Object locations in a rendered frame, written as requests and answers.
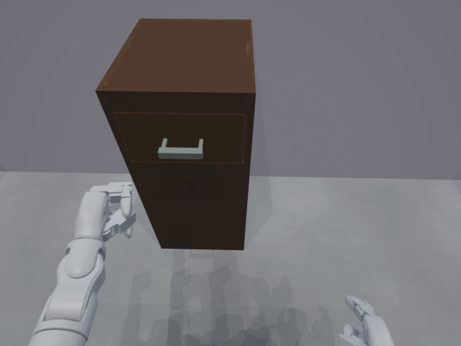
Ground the robot left hand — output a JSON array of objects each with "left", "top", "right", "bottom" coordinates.
[{"left": 74, "top": 182, "right": 135, "bottom": 244}]

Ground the drawer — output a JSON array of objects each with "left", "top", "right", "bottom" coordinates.
[{"left": 115, "top": 112, "right": 244, "bottom": 163}]

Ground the handle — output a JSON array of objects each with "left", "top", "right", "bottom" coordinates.
[{"left": 158, "top": 138, "right": 203, "bottom": 159}]

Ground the left robot forearm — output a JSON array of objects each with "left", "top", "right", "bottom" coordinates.
[{"left": 28, "top": 238, "right": 107, "bottom": 346}]

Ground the robot right hand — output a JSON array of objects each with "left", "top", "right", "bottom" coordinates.
[{"left": 339, "top": 296, "right": 395, "bottom": 346}]

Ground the cabinet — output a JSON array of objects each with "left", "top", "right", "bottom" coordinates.
[{"left": 95, "top": 19, "right": 256, "bottom": 250}]

